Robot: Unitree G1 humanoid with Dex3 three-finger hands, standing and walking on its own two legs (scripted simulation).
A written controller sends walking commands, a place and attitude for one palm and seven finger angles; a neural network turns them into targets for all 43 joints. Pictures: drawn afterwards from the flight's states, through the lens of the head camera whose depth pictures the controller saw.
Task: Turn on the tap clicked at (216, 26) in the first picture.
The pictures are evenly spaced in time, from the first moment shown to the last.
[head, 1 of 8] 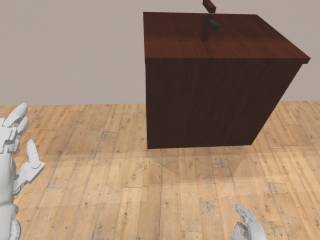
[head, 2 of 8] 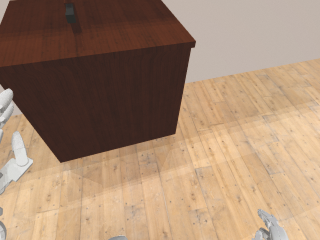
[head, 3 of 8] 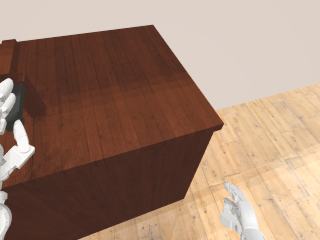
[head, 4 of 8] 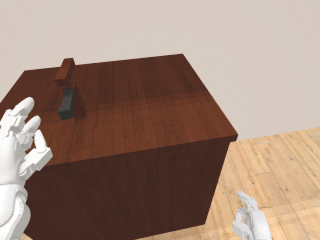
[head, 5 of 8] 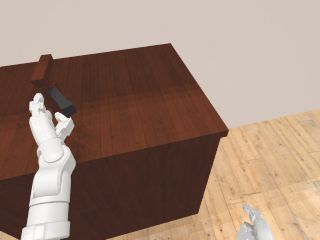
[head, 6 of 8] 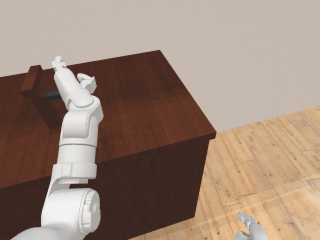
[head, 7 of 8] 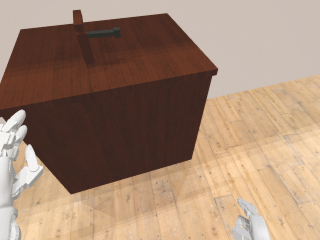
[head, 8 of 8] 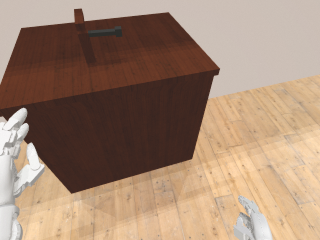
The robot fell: no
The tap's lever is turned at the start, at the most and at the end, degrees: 0 85 84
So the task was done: yes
